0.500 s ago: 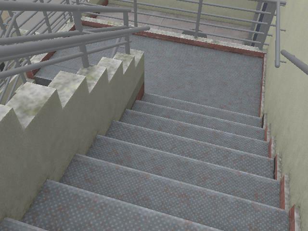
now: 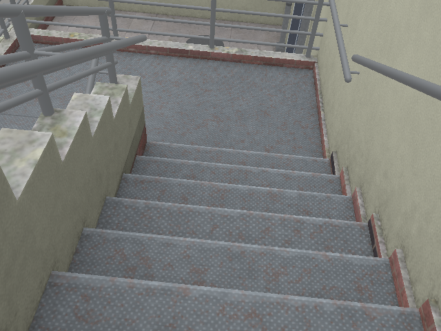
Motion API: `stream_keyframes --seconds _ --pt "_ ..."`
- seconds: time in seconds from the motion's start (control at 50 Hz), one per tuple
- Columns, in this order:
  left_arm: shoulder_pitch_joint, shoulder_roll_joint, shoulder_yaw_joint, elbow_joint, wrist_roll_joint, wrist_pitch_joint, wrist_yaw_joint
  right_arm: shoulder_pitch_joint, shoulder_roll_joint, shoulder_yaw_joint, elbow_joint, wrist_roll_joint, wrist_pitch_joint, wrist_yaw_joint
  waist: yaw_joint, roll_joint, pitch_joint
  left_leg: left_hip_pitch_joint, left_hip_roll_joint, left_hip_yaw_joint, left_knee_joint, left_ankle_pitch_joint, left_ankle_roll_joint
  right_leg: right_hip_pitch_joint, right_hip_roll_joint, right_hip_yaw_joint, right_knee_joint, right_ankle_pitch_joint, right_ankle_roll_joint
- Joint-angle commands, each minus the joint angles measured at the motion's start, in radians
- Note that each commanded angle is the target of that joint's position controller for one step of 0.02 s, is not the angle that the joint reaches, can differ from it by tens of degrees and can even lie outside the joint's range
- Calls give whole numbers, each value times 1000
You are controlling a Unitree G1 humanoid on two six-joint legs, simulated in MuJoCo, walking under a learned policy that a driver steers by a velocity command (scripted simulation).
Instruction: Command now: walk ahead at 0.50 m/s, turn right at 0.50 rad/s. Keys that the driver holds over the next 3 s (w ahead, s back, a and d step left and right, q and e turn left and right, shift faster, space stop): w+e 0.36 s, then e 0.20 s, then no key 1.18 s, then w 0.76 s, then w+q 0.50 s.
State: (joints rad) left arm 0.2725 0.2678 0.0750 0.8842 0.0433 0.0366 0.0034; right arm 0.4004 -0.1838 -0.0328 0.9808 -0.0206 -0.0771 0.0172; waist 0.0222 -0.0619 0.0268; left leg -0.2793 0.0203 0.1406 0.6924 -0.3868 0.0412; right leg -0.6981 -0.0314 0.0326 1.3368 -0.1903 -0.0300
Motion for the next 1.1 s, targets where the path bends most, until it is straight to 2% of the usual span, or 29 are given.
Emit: stream_keyframes --seconds 0.02,0.06,0.1,0.14,0.22,0.26,0.34,0.36,0.4,0.42,0.44,0.46,0.48,0.5,0.54,0.58,0.62,0.66,0.7,0.76,0.8,0.82,0.88,0.9,0.92,0.96,0.98,1.02,1.1 --pt "64 0 5 -27 14 8 -15 45 -172 -35 -48 7 -21 -17 19 167 36 -23 362 -322 -282 490 188 -80 -37 69 -108 92 -9" --pt "21 22 16 -28 4 17 -16 90 -164 -34 -44 0 -20 -10 9 151 8 31 352 -293 -245 388 162 -113 -19 59 -55 185 -49" --pt "-131 21 24 -70 0 11 -28 116 -96 -16 -32 6 -20 -16 -19 112 76 127 302 -262 -224 88 108 -270 -35 124 -183 358 -65" --pt "-226 10 25 -91 4 -2 -39 172 -103 -13 -18 -7 -26 -25 -68 134 124 202 314 -278 -205 -44 100 -368 -12 130 -253 418 -63" --pt "-345 3 15 -117 -7 -35 -68 173 -124 -15 -21 -35 -46 -36 -87 63 148 13 277 -104 -153 -29 57 -101 9 -10 -531 740 -65" --pt "-363 -31 -2 -119 -27 -38 -86 122 -139 -16 -35 -14 -38 -44 -103 88 157 -93 246 -8 -114 -89 28 133 9 -80 -694 839 -52" --pt "-390 -26 -18 -109 -16 -32 -62 199 -137 -23 12 -22 3 -70 -169 142 209 117 254 35 98 252 30 161 2 -141 -876 615 -49" --pt "-296 -7 -12 -72 -5 -40 -43 216 -141 -22 23 -26 15 -69 -134 127 142 180 240 43 261 417 39 262 18 -152 -927 572 -69" --pt "73 52 22 66 13 -58 -19 184 -158 -26 36 -13 47 -87 46 119 -46 100 204 56 775 550 42 674 28 -130 -1043 643 -111" --pt "167 153 53 109 21 -61 -9 178 -133 -34 32 1 53 -90 93 -91 -78 -183 56 96 1211 -274 12 935 -66 -29 -980 862 -155" --pt "208 255 55 90 7 -60 -18 236 -85 -20 -55 32 41 -78 25 -227 -255 -637 36 -36 1437 -587 -29 1367 -268 126 -508 1616 -252" --pt "201 242 57 52 -48 -46 -11 126 -135 -15 -119 42 36 -72 96 -107 -438 -713 84 -101 1383 -490 -55 1399 -338 268 -578 1480 -337" --pt "161 192 44 15 -53 -33 -3 48 -154 -19 -149 27 40 -71 98 5 -403 -740 79 -115 1305 -404 -71 1259 -363 329 -721 1147 -375" --pt "93 162 32 -10 -41 -27 7 4 -132 -8 -163 -4 47 -65 62 3 -296 -745 87 -152 1218 -280 -65 1044 -362 394 -835 748 -399" --pt "6 67 -4 -28 -33 -54 14 -8 -147 -15 -148 -38 80 -76 -19 125 -143 -589 108 -208 949 -46 -64 635 -298 350 -865 655 -347" --pt "-70 95 -5 -33 -30 -82 12 -60 -96 -2 -184 -39 105 -85 -82 110 -73 -403 75 -170 665 121 -86 337 -188 271 -935 697 -309" --pt "-56 97 -13 5 -52 -75 33 -15 -70 7 -169 -45 110 -78 -108 81 -152 -263 62 -173 521 226 -112 335 -154 234 -887 868 -271" --pt "-46 69 -25 -2 -47 -53 32 81 -78 7 -119 -14 99 -62 -116 -25 -228 -208 50 -166 527 384 -96 391 -113 184 -822 894 -227" --pt "13 68 -20 6 -55 -39 30 -41 -125 -4 -159 -12 92 -60 -70 12 -163 -287 46 -181 461 472 -81 405 -84 218 -835 618 -216" --pt "63 95 -10 1 -35 -15 26 -171 -131 -4 -198 -21 102 -47 -21 20 -53 -372 48 -221 415 370 -66 427 -134 351 -856 358 -269" --pt "52 58 -23 -15 -19 -18 27 -197 -117 1 -200 -16 100 -42 -16 10 -16 -339 43 -234 370 308 -67 387 -142 372 -832 285 -288" --pt "-33 33 -41 -52 -20 -24 33 -183 -108 7 -182 -9 100 -41 -35 7 -8 -157 29 -216 372 137 -74 255 -177 348 -852 510 -278" --pt "-93 38 -49 -60 -25 -17 36 -73 -80 23 -125 -8 82 -31 -64 -37 -25 76 14 -170 213 89 -51 189 -111 267 -821 558 -200" --pt "-79 32 -54 -47 -37 -12 46 -14 -58 33 -102 -6 77 -33 -81 -21 -22 172 19 -151 46 180 -42 174 -66 232 -779 498 -166" --pt "15 46 -43 -34 -38 2 47 -35 -98 24 -100 7 71 -35 -31 107 6 156 35 -187 -105 422 -49 210 27 174 -738 314 -104" --pt "66 38 -33 -15 -45 23 44 -63 -130 38 -131 5 53 -38 17 225 -7 107 239 -465 -268 799 73 260 116 102 -611 -141 -37" --pt "51 27 -40 -25 -43 32 31 -111 -151 38 -141 -5 49 -32 42 285 -15 17 277 -517 -322 705 132 356 91 77 -686 -222 -19" --pt "-13 17 -46 -1 -50 41 12 -201 -124 46 -158 3 49 -27 52 200 -1 -50 171 -385 -357 434 59 523 61 104 -828 -51 -19" --pt "-50 17 -54 37 -51 28 1 -112 -120 35 -123 19 60 -26 11 81 -14 84 71 -263 -379 256 -9 560 -1 148 -969 161 -21"
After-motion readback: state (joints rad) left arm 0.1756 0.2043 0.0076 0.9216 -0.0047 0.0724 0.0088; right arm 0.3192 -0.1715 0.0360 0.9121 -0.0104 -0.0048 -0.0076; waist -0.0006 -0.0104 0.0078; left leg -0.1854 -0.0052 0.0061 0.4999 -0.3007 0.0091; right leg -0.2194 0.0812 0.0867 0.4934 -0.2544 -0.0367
